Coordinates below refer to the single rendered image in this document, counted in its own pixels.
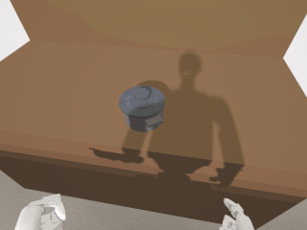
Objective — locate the pot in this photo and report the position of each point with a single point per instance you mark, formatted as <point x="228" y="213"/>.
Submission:
<point x="145" y="124"/>

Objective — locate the knob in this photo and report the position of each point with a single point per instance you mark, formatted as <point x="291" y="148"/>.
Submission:
<point x="141" y="95"/>

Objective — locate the table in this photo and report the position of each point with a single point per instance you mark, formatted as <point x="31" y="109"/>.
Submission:
<point x="234" y="119"/>

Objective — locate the right robot hand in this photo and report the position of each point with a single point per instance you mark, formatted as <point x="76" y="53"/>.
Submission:
<point x="241" y="222"/>

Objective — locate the left robot hand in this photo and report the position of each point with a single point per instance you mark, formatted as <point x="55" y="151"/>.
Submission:
<point x="31" y="217"/>

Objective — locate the lid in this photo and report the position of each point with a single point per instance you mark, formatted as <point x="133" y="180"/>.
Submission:
<point x="141" y="110"/>

